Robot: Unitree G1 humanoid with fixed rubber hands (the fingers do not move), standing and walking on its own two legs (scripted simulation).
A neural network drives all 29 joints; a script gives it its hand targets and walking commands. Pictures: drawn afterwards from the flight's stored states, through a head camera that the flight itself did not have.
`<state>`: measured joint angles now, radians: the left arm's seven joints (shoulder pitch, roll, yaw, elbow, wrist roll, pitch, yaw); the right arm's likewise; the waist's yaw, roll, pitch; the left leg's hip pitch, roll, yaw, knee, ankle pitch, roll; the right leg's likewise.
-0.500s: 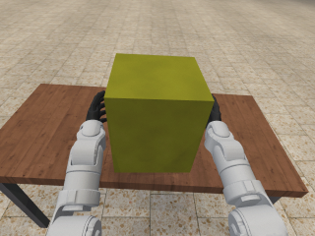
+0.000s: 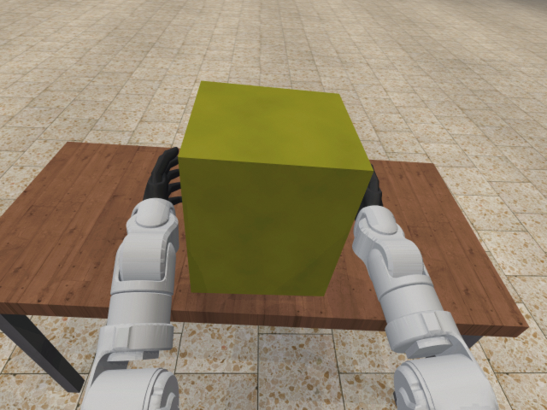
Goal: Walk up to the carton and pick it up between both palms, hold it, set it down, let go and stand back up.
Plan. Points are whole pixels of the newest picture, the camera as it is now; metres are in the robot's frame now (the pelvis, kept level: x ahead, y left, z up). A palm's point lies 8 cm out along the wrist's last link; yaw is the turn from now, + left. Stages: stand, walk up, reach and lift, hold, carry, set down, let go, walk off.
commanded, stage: hold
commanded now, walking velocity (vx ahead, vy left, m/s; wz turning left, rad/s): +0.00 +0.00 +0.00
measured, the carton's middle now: (265, 193) +0.40 +0.00 +0.15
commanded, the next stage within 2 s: none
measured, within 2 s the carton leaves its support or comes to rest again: neither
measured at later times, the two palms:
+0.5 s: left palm (147, 196) +0.35 +0.16 +0.18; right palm (366, 196) +0.36 -0.14 +0.18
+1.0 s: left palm (148, 196) +0.35 +0.16 +0.18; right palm (366, 198) +0.35 -0.14 +0.17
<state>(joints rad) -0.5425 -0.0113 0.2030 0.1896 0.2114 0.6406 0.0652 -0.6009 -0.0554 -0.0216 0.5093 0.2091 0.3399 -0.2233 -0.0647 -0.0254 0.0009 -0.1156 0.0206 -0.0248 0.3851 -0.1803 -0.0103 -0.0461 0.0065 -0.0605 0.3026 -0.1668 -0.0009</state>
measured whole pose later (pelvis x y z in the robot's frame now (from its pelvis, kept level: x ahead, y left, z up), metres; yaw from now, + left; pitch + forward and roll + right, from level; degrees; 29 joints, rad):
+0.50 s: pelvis -0.01 +0.00 +0.00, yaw +0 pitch -6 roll -1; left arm -0.58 0.00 0.23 0.17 0.24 0.71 0.05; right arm -0.66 -0.05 -0.03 0.54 0.22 0.38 -0.22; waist -0.06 -0.04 -0.01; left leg -0.11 0.02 -0.03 0.39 -0.17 -0.01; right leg -0.04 0.01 -0.07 0.31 -0.16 -0.01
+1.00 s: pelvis -0.01 +0.00 +0.00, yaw +0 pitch -7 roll -1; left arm -0.56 -0.01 0.23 0.12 0.26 0.73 0.04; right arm -0.64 -0.05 -0.02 0.50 0.22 0.40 -0.23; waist -0.07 -0.03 0.00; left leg -0.09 0.02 -0.03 0.39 -0.18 -0.01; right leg -0.02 0.01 -0.07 0.31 -0.17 0.00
